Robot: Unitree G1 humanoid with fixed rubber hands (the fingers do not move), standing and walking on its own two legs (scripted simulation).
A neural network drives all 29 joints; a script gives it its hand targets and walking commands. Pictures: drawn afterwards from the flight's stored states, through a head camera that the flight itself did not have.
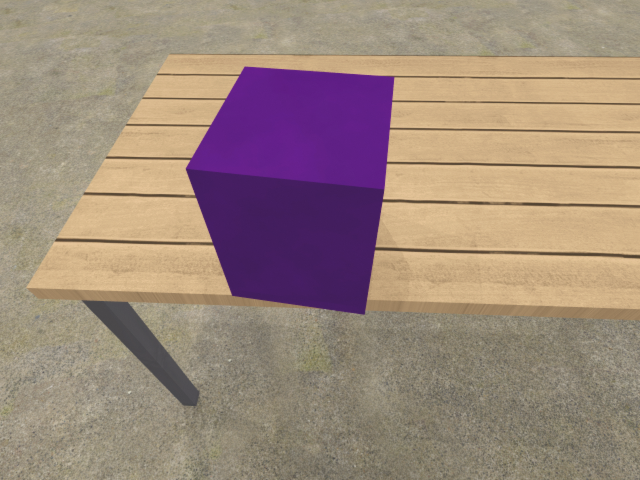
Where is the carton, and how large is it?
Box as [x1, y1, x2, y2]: [186, 67, 393, 314]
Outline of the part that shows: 244,67 186,167 188,176 232,295 364,314 384,188 393,77 259,67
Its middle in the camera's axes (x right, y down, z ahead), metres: -0.02 -0.06 +0.54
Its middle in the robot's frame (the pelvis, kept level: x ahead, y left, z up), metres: +0.46 +0.04 +0.09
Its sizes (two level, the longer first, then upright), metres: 0.210 0.200 0.250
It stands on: a table, 0.72 m high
